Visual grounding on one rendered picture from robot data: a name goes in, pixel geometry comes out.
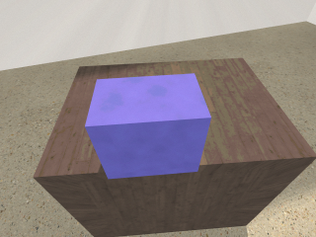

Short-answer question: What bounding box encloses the pedestal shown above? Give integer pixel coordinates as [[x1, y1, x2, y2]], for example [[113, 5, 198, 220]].
[[33, 57, 316, 237]]

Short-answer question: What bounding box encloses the carton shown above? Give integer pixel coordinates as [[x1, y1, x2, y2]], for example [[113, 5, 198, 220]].
[[85, 73, 211, 179]]

